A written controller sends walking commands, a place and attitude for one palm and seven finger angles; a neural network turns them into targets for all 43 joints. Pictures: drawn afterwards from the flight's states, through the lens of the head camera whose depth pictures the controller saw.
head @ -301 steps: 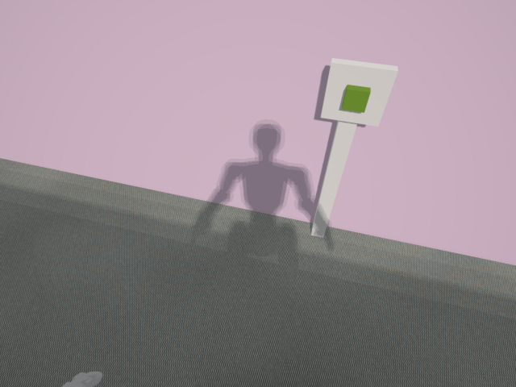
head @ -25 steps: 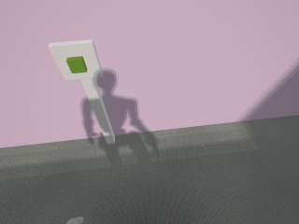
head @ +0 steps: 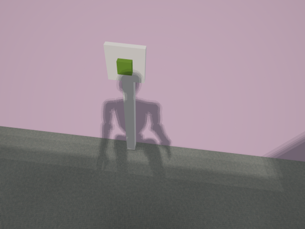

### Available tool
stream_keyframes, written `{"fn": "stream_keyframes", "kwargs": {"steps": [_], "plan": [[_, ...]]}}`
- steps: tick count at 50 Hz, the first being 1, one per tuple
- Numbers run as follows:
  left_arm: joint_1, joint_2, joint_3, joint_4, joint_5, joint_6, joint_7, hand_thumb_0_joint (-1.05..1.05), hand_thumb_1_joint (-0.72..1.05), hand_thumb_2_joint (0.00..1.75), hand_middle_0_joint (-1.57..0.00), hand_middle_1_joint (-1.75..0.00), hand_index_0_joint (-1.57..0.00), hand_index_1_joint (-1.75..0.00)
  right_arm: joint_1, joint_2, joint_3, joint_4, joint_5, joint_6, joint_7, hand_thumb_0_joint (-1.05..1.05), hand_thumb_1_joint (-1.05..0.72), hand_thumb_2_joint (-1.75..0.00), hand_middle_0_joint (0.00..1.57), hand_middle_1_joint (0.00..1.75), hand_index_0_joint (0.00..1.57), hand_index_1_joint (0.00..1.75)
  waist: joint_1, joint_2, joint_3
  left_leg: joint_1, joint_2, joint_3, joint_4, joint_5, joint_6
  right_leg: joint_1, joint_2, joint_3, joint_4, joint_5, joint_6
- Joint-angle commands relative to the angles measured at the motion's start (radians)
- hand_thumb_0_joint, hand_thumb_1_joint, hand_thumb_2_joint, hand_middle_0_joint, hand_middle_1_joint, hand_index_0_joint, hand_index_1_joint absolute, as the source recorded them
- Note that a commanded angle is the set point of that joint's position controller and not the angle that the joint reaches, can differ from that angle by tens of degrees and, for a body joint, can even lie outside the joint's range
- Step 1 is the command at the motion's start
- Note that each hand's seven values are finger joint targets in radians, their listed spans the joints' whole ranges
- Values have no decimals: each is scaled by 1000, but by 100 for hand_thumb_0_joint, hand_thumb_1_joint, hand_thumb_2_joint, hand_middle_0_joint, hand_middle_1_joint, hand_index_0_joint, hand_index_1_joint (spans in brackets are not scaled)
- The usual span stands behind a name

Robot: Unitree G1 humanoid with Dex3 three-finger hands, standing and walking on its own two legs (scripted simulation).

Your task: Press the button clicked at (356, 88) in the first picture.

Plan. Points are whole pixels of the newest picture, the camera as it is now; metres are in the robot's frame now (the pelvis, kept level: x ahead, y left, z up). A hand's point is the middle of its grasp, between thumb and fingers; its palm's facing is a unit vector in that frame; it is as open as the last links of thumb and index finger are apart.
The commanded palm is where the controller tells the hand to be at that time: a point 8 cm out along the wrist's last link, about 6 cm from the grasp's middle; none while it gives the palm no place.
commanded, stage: take the last steps up to it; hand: left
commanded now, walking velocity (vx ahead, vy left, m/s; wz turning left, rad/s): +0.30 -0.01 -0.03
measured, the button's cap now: (125, 66) +0.75 +0.22 +0.00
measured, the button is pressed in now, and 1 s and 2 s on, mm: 0 0 0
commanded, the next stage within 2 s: come to a stop and stand still in 0.56 s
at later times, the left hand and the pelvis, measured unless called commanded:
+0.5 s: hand (119, 180) +0.30 +0.15 -0.17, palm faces -0.05 -0.98 -0.21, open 7.4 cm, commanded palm none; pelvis +0.16 -0.03 -0.02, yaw -2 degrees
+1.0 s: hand (113, 197) +0.24 +0.15 -0.18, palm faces +0.05 -0.99 -0.16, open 7.4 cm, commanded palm none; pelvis +0.25 -0.01 +0.00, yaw -3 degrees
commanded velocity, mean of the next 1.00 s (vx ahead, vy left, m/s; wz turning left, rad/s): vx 0.07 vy -0.03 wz -0.01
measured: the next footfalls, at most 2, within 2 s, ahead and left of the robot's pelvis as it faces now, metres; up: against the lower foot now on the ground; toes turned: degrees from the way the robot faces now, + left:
right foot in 0.46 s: +0.26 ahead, -0.14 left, +0.00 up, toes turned -3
left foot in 0.84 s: +0.29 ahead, +0.09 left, +0.00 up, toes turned -1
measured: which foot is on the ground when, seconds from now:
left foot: down 0.00-0.46, up 0.48-0.82, down 0.84-1.00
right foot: up 0.00-0.44, down 0.46-1.00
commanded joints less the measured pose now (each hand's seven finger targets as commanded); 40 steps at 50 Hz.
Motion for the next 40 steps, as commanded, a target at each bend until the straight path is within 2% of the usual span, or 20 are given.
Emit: {"fn": "stream_keyframes", "kwargs": {"steps": [1,3,5,10,12,16,18,19,21,22,23,24,26,27,28,30,31,33,37,40], "plan": [[-216,47,5,-149,3,-27,-4,0,90,90,-20,-30,-20,-30,243,-180,-34,39,2,-17,-37,0,-90,-90,20,30,20,30,-149,247,160,153,349,-466,-431,-338,163,-532,-1,100,468,-67,-31],[-155,33,8,-104,4,-27,-20,0,90,90,-20,-30,-20,-30,160,-111,-11,21,6,-33,-40,0,-90,-90,20,30,20,30,-92,156,176,83,263,-284,-421,-132,130,-464,-22,104,493,80,-23],[-108,16,9,-81,3,-21,-23,0,90,90,-20,-30,-20,-30,164,-88,-10,26,10,-51,-44,0,-90,-90,20,30,20,30,-65,145,130,99,221,-188,-408,61,123,-429,-15,96,494,158,-8],[-185,18,13,-109,0,-12,-21,0,90,90,-20,-30,-20,-30,231,-81,-6,67,14,-67,-51,0,-90,-90,20,30,20,30,-64,122,128,192,230,-138,-391,318,156,-500,-20,97,417,219,11],[-255,15,11,-134,-2,-13,-23,0,90,90,-20,-30,-20,-30,257,-80,-10,85,9,-67,-52,0,-90,-90,20,30,20,30,-78,131,143,215,238,-121,-375,370,160,-502,-24,82,314,218,8],[-380,0,6,-177,-6,-22,-26,0,90,90,-20,-30,-20,-30,314,-81,-13,120,-2,-60,-53,0,-90,-90,20,30,20,30,-115,142,171,224,237,-91,-329,476,145,-434,9,42,138,208,-23],[-382,3,9,-182,-8,-28,-26,0,90,90,-20,-30,-20,-30,309,-86,-15,126,-6,-57,-54,0,-90,-90,20,30,20,30,-106,156,159,212,242,-82,-279,553,136,-339,37,26,66,182,-45],[-347,15,11,-175,-7,-33,-24,0,90,90,-20,-30,-20,-30,306,-94,-16,131,-5,-55,-53,0,-90,-90,20,30,20,30,-86,142,133,201,236,-75,-214,654,129,-254,67,6,24,166,-58],[-117,55,25,-101,-1,-50,-18,0,90,90,-20,-30,-20,-30,281,-102,-17,130,7,-54,-50,0,-90,-90,20,30,20,30,20,100,6,126,175,-19,50,720,78,71,105,-15,-88,280,-78],[19,135,47,-61,4,-66,-8,0,90,90,-20,-30,-20,-30,295,-73,-13,120,19,-58,-41,0,-90,-90,20,30,20,30,70,-25,-112,-75,110,17,306,492,36,342,-57,167,-102,365,-138],[111,233,66,-42,-5,-69,1,0,90,90,-20,-30,-20,-30,334,-19,-6,92,28,-63,-41,0,-90,-90,20,30,20,30,63,-230,-232,-282,-39,33,645,-248,-7,499,-340,558,-206,583,-267],[65,237,64,-57,-22,-61,7,0,90,90,-20,-30,-20,-30,287,-48,-9,74,33,-49,-46,0,-90,-90,20,30,20,30,57,-131,-209,-294,-9,-87,786,-297,10,376,-380,591,-293,504,-312],[-127,145,40,-104,-18,-55,15,0,90,90,-20,-30,-20,-30,188,-21,-15,58,15,-33,-37,0,-90,-90,20,30,20,30,0,-50,8,-344,71,-126,815,-144,9,70,-306,467,-373,204,-262],[-179,98,25,-118,-15,-58,18,0,90,90,-20,-30,-20,-30,191,-4,-12,63,6,-22,-32,0,-90,-90,20,30,20,30,-34,-14,46,-304,91,-126,763,-88,4,-46,-261,378,-398,173,-229],[-213,70,14,-126,-11,-61,21,0,90,90,-20,-30,-20,-30,224,11,-9,74,1,-9,-29,0,-90,-90,20,30,20,30,-69,-21,46,-258,96,-114,704,-65,-5,-118,-231,305,-421,166,-209],[-241,55,9,-126,-5,-64,23,0,90,90,-20,-30,-20,-30,278,31,-9,88,-2,9,-25,0,-90,-90,20,30,20,30,-111,-54,34,-188,92,-80,575,-48,-25,-189,-177,196,-437,176,-182],[-238,54,9,-124,-6,-63,19,0,90,90,-20,-30,-20,-30,284,39,-7,88,-3,14,-23,0,-90,-90,20,30,20,30,-116,-77,34,-176,84,-62,523,-27,-32,-200,-154,163,-445,174,-174],[-211,44,10,-120,-5,-63,18,0,90,90,-20,-30,-20,-30,233,41,-5,65,-3,15,-20,0,-90,-90,20,30,20,30,-99,-73,49,-174,81,-44,416,-11,-40,-196,-146,172,-457,165,-184],[-190,59,1,-98,-5,-53,21,0,90,90,-20,-30,-20,-30,152,39,15,51,9,4,-29,0,-90,-90,20,30,20,30,-73,-56,15,-104,48,-50,165,3,-56,-97,-136,164,-372,427,-185],[-192,65,-1,-83,-15,-36,29,0,90,90,-20,-30,-20,-30,165,8,15,70,16,-1,-35,0,-90,-90,20,30,20,30,-91,-21,-9,66,43,-61,-95,218,-56,-89,-87,123,-245,455,-125]]}}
